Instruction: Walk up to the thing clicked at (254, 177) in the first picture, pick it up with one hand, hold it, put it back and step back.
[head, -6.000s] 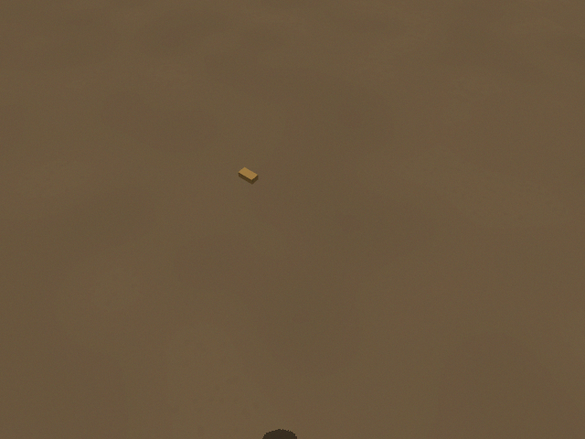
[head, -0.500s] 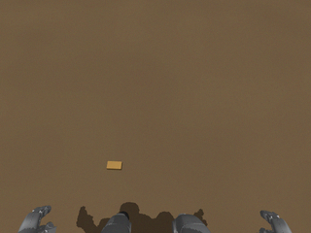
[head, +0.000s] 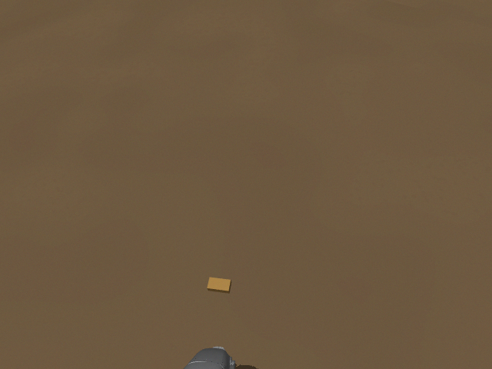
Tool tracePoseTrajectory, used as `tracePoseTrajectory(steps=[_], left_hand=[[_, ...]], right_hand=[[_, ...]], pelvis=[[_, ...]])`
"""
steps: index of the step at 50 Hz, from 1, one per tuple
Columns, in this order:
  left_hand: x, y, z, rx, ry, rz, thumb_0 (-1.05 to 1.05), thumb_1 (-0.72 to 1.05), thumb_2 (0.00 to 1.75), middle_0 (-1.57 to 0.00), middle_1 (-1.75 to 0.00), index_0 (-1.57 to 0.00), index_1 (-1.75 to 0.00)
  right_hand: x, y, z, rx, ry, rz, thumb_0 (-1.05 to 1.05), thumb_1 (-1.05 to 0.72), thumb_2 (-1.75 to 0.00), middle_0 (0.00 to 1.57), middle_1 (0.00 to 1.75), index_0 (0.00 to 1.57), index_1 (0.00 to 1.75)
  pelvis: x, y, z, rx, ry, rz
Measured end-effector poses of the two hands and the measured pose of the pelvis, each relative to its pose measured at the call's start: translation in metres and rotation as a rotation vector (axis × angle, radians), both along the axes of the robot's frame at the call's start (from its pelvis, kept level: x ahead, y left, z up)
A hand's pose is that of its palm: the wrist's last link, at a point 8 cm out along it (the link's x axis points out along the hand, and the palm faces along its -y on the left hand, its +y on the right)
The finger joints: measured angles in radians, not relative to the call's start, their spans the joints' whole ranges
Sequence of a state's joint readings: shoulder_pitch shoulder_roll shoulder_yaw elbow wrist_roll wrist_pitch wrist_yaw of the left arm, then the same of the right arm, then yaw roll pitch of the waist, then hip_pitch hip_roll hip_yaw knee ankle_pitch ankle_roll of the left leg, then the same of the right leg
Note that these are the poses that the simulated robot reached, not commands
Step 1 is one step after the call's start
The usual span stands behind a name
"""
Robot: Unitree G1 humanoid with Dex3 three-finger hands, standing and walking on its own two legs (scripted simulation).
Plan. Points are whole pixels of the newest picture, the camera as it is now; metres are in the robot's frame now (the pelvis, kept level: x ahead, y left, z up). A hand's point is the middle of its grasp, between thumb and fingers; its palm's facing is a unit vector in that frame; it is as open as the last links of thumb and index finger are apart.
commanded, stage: walk up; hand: left
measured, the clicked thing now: (219, 285) +0.50 +0.20 -0.75
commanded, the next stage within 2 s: none
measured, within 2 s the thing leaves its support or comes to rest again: neither
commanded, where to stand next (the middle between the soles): +0.08 +0.01 m, yaw -7 degrees
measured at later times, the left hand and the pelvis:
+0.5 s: hand out of the picture +0.13 +0.31 -0.18, palm faces -0.13 -0.94 -0.31, open 7.4 cm; pelvis +0.04 +0.06 +0.00, yaw -5 degrees
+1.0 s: hand (138, 354) +0.15 +0.23 -0.13, palm faces -0.14 -0.92 -0.38, open 7.4 cm; pelvis +0.00 -0.01 -0.01, yaw -7 degrees
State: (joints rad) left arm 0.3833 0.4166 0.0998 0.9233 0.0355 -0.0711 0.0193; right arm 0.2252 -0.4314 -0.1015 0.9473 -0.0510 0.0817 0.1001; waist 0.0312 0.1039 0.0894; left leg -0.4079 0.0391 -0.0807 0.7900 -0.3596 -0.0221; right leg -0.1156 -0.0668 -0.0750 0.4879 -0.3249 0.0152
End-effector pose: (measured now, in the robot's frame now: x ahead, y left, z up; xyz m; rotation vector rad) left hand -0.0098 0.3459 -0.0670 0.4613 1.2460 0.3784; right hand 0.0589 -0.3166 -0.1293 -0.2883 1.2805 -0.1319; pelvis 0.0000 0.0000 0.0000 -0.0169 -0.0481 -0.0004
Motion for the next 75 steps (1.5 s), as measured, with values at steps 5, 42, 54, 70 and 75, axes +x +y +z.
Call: tracePoseTrajectory(steps=[5, 42, 54, 70, 75], left_hand=[[0.012, 0.034, -0.032, -0.049, 0.038, -0.015, 0.0, 0.9, 0.9, -0.2, -0.3, -0.2, -0.3], [0.188, -0.059, -0.031, -0.143, -0.125, -0.318, 0.0, 0.9, 0.9, -0.2, -0.3, -0.2, -0.3], [0.122, -0.048, -0.023, -0.153, -0.197, -0.251, 0.0, 0.9, 0.9, -0.2, -0.3, -0.21, -0.3], [0.07, 0.018, -0.083, -0.202, 0.028, -0.169, 0.0, 0.9, 0.9, -0.2, -0.3, -0.2, -0.3], [0.04, 0.005, -0.078, -0.257, 0.053, -0.181, 0.0, 0.91, 0.9, -0.2, -0.3, -0.2, -0.3]], right_hand=[[0.048, 0.029, 0.015, -0.057, -0.106, 0.03, 0.01, -0.91, -0.9, 0.2, 0.3, 0.2, 0.3], [-0.009, -0.011, 0.007, -0.152, -0.09, -0.159, 0.01, -0.9, -0.9, 0.21, 0.3, 0.21, 0.3], [-0.042, -0.018, 0.023, -0.126, -0.081, -0.094, 0.01, -0.9, -0.9, 0.21, 0.3, 0.2, 0.3], [-0.071, 0.032, 0.035, -0.258, -0.086, -0.107, 0.01, -0.9, -0.9, 0.21, 0.3, 0.21, 0.3], [-0.087, 0.015, 0.056, -0.263, -0.139, -0.124, 0.01, -0.9, -0.9, 0.21, 0.3, 0.21, 0.3]], pelvis=[[0.017, 0.033, -0.013, 0.009, 0.001, -0.003], [0.006, -0.003, -0.011, 0.065, 0.033, -0.166], [0.005, 0.003, -0.004, 0.026, -0.013, -0.109], [-0.036, 0.039, -0.022, 0.017, -0.006, -0.131], [-0.042, 0.03, -0.013, -0.001, 0.003, -0.162]])
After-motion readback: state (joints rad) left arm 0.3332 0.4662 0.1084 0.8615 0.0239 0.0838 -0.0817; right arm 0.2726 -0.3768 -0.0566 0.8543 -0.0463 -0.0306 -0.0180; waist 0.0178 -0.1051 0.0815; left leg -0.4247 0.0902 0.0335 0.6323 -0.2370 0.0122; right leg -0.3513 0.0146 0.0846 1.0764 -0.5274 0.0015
